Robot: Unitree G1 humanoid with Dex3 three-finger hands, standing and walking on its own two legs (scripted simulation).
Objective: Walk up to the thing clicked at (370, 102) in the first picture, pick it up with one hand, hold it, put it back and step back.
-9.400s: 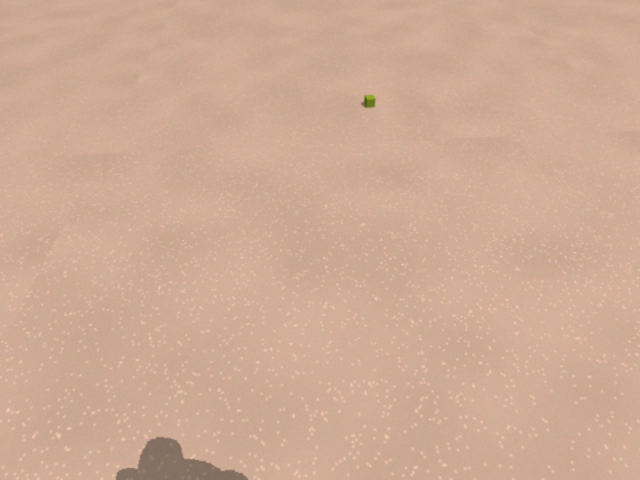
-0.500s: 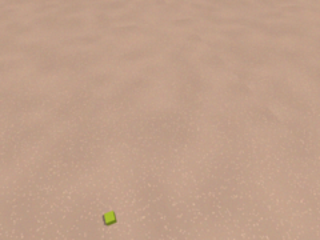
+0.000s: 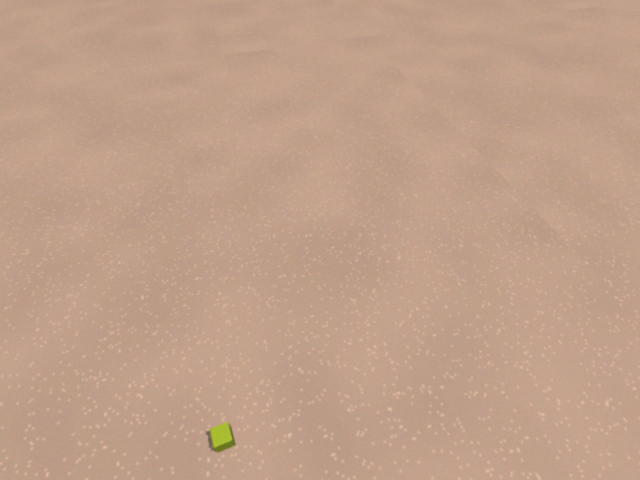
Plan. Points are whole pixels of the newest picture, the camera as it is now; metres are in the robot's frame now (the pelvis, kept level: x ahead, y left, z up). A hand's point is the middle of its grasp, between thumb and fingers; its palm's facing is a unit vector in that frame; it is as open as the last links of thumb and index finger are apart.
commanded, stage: stand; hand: left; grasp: from above
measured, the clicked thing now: (222, 437) +0.38 +0.30 -0.76
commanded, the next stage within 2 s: rise first in 0.50 s
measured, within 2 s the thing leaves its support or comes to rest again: neither
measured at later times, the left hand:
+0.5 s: hand out of the picture +0.06 +0.25 -0.16, palm faces -0.03 -0.94 -0.34, open 7.4 cm
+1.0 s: hand out of the picture +0.14 +0.25 -0.19, palm faces -0.05 -0.90 -0.43, open 11.3 cm
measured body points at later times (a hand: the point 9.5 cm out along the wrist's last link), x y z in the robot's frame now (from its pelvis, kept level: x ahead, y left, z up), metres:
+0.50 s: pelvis -0.01 +0.00 +0.00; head +0.00 +0.00 +0.45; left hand +0.06 +0.30 -0.13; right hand +0.06 -0.30 -0.13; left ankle -0.01 +0.13 -0.75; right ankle -0.03 -0.13 -0.75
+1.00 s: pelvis -0.02 +0.00 -0.04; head +0.04 +0.01 +0.41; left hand +0.14 +0.30 -0.16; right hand +0.07 -0.26 -0.15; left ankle -0.01 +0.13 -0.75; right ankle -0.03 -0.13 -0.75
